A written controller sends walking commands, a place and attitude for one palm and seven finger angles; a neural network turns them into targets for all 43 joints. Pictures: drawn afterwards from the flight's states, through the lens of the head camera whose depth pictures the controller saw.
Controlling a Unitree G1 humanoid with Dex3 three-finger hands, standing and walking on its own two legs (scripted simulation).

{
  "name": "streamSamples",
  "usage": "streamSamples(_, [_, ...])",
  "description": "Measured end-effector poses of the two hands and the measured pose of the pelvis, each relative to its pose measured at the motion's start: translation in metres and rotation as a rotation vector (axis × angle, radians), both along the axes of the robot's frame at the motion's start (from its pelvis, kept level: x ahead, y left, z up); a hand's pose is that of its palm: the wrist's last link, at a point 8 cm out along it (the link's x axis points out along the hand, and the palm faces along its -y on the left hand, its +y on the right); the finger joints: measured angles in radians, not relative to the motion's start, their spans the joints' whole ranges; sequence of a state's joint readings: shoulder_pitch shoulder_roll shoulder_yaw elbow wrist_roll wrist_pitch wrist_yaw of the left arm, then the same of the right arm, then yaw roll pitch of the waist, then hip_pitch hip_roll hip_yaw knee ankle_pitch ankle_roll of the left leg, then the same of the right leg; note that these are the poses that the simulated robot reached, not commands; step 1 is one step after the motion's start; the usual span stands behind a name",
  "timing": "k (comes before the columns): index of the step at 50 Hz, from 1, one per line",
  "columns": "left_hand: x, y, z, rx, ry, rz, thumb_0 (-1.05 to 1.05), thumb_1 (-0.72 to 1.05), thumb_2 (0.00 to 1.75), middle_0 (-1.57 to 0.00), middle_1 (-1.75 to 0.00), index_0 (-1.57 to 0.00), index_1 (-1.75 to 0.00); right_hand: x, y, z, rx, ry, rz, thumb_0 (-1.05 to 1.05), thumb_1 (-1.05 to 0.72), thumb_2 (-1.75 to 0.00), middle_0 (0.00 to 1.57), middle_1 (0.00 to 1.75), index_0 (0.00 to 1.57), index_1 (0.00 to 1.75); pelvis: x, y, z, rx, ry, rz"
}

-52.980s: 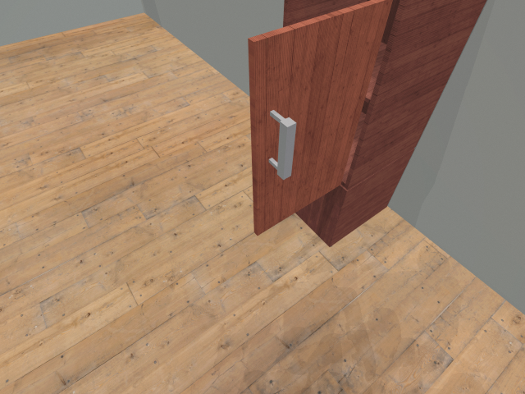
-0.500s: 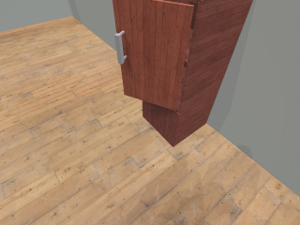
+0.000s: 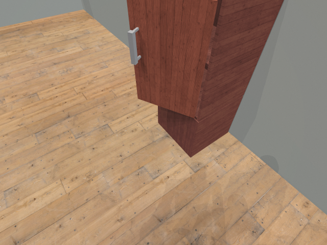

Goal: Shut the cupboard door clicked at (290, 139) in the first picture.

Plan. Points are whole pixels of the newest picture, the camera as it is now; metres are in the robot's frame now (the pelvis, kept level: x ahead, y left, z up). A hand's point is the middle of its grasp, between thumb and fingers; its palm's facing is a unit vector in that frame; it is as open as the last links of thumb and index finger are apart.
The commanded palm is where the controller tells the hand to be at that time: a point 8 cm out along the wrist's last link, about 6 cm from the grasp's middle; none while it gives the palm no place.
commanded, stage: walk to a spot facing it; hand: left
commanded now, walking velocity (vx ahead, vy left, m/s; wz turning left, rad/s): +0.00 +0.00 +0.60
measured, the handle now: (135, 46) +0.91 +0.17 +0.02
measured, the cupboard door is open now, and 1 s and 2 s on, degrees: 28 28 28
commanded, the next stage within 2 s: none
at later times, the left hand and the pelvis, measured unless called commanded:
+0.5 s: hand out of the picture +0.06 +0.25 -0.15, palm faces +0.31 -0.91 -0.27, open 7.4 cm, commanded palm none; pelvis +0.00 +0.01 +0.00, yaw +18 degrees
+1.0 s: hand out of the picture -0.09 +0.15 -0.18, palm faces +0.64 -0.73 -0.25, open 7.4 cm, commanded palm none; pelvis +0.01 -0.03 -0.01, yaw +40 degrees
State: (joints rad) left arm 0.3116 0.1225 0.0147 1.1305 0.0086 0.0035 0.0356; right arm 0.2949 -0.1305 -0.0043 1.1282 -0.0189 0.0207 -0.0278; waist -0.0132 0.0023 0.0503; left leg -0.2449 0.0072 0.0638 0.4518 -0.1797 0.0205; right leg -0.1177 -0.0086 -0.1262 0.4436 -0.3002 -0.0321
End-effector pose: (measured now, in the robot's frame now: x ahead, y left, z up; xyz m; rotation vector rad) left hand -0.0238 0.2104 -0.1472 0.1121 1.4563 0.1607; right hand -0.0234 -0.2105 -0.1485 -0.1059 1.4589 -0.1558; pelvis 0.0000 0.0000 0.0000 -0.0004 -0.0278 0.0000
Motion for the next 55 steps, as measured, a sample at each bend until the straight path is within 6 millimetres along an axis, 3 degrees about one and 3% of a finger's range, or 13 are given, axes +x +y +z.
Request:
streamSamples(6, [0.005, 0.014, -0.012, 0.017, -0.044, 0.074, 0.0, 0.91, 0.9, -0.2, -0.3, -0.2, -0.3, 0.013, -0.007, -0.004, -0.028, 0.039, 0.056, 0.01, -0.91, -0.9, 0.2, 0.3, 0.2, 0.3, 0.001, 0.004, -0.011, -0.025, 0.002, 0.088])
streamSamples(12, [0.017, 0.044, -0.029, 0.027, -0.111, 0.153, 0.0, 0.91, 0.9, -0.21, -0.3, -0.2, -0.3, 0.059, -0.008, -0.004, -0.088, -0.034, 0.168, 0.01, -0.91, -0.9, 0.19, 0.3, 0.2, 0.3, 0.002, 0.02, -0.024, -0.011, 0.006, 0.177])
streamSamples(22, [0.051, 0.085, 0.016, 0.13, -0.264, 0.191, 0.0, 0.91, 0.9, -0.2, -0.3, -0.19, -0.3, 0.119, -0.006, 0.018, -0.099, -0.147, 0.317, 0.01, -0.91, -0.9, 0.2, 0.3, 0.2, 0.3, -0.003, 0.019, -0.001, -0.031, 0.048, 0.28])
streamSamples(29, [0.054, 0.074, 0.034, 0.194, -0.33, 0.242, 0.0, 0.91, 0.9, -0.2, -0.3, -0.19, -0.3, 0.158, -0.024, 0.014, -0.071, -0.176, 0.404, 0.01, -0.9, -0.9, 0.2, 0.3, 0.2, 0.3, 0.0, -0.008, -0.001, -0.032, 0.059, 0.377])
streamSamples(32, [0.04, 0.059, 0.034, 0.229, -0.337, 0.273, 0.0, 0.91, 0.9, -0.2, -0.3, -0.19, -0.3, 0.178, -0.035, 0.002, -0.049, -0.189, 0.432, 0.01, -0.9, -0.9, 0.2, 0.3, 0.2, 0.3, 0.006, -0.024, -0.01, -0.005, 0.069, 0.417])
streamSamples(35, [0.014, 0.038, 0.036, 0.236, -0.283, 0.32, 0.0, 0.91, 0.9, -0.2, -0.3, -0.2, -0.3, 0.199, -0.04, -0.002, -0.039, -0.194, 0.476, 0.01, -0.9, -0.9, 0.2, 0.3, 0.2, 0.3, 0.007, -0.032, -0.008, -0.005, 0.052, 0.464])
streamSamples(41, [-0.034, 0.001, 0.032, 0.197, -0.174, 0.436, 0.0, 0.91, 0.9, -0.2, -0.3, -0.2, -0.3, 0.227, -0.029, 0.006, -0.014, -0.194, 0.567, 0.01, -0.91, -0.9, 0.19, 0.3, 0.2, 0.3, 0.013, -0.039, -0.001, 0.021, 0.044, 0.556])
streamSamples(48, [-0.087, -0.023, 0.011, 0.145, -0.124, 0.6, 0.0, 0.9, 0.9, -0.21, -0.3, -0.2, -0.3, 0.259, 0.021, 0.01, -0.007, -0.205, 0.745, 0.01, -0.91, -0.9, 0.19, 0.3, 0.2, 0.3, 0.011, -0.033, -0.007, 0.018, 0.045, 0.67])
streamSamples(52, [-0.123, -0.025, -0.01, 0.118, -0.082, 0.688, 0.0, 0.9, 0.9, -0.21, -0.3, -0.2, -0.3, 0.278, 0.062, 0.012, -0.002, -0.292, 0.838, 0.01, -0.91, -0.9, 0.19, 0.3, 0.2, 0.3, 0.005, -0.021, -0.019, 0.009, 0.041, 0.72])
streamSamples(55, [-0.135, -0.022, -0.009, 0.116, -0.053, 0.722, 0.0, 0.91, 0.9, -0.21, -0.3, -0.2, -0.3, 0.281, 0.08, 0.022, 0.004, -0.336, 0.879, 0.01, -0.91, -0.9, 0.19, 0.3, 0.2, 0.3, 0.003, -0.019, -0.015, 0.0, 0.03, 0.742])
